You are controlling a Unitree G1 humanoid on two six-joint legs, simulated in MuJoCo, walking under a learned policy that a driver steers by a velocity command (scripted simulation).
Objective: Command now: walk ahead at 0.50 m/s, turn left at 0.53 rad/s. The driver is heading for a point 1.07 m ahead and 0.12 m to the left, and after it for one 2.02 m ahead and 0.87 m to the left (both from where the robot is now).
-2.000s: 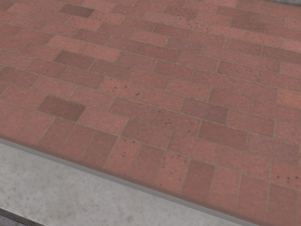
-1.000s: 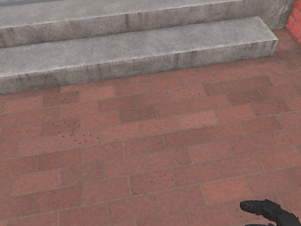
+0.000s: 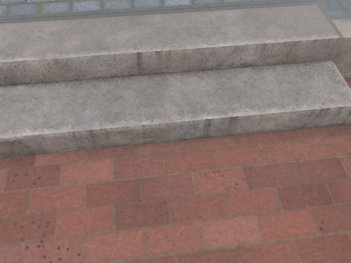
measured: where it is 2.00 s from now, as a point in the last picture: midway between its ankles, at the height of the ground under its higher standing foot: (141, 187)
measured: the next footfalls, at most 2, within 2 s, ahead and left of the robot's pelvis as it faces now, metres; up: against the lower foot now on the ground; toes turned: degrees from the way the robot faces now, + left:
right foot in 0.44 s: +0.43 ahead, -0.07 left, +0.00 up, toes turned +18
left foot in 0.88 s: +0.49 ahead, +0.17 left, +0.00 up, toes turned +23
